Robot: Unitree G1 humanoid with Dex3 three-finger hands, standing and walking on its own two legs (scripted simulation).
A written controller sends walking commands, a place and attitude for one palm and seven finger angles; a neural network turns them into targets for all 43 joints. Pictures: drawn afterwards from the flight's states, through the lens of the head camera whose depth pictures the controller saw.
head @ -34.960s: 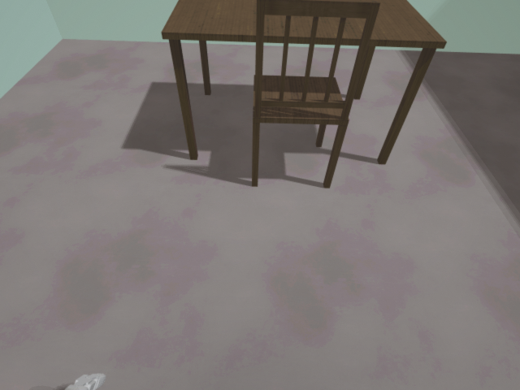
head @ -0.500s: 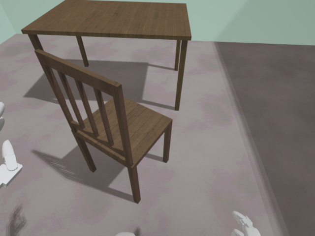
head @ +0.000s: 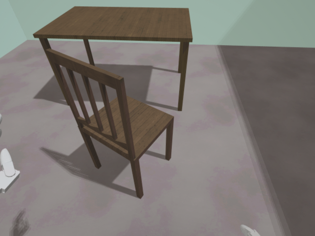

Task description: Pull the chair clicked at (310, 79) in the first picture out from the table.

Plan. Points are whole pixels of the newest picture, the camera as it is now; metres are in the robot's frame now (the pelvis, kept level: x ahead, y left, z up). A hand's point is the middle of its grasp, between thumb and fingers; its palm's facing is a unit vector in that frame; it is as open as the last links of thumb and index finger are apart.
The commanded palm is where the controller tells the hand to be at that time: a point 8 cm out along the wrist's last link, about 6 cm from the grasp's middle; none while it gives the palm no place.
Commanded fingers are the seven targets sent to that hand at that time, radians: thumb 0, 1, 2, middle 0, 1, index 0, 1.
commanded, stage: stop stepping back and stand still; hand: left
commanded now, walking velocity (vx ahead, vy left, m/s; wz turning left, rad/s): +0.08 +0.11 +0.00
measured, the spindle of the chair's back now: (93, 105) +0.66 +0.34 -0.08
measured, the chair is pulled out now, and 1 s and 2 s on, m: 0.60 0.60 0.60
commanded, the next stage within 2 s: let the arm hang, fingers relaxed in 0.08 s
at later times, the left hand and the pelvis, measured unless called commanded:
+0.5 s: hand out of the picture +0.07 +0.19 -0.16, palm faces +0.08 -0.98 -0.17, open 7.2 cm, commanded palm none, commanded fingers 0.00 0.90 0.90 -0.20 -0.30 -0.20 -0.30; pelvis +0.01 +0.02 +0.00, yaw +5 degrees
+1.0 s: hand out of the picture +0.00 +0.17 -0.16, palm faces +0.09 -0.98 -0.19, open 7.4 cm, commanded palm none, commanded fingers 0.00 0.90 0.90 -0.20 -0.30 -0.20 -0.30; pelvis +0.03 +0.01 +0.01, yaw +4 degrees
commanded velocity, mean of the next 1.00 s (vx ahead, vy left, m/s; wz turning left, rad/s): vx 0.01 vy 0.00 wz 0.00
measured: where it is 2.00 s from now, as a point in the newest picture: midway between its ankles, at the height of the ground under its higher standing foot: outside the picture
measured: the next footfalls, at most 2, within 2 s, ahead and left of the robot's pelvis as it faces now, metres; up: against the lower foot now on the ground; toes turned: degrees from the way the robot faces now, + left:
left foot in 0.16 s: +0.07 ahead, +0.12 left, +0.00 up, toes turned +5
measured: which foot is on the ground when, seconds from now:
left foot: up 0.00-0.14, down 0.16-1.00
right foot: down 0.00-1.00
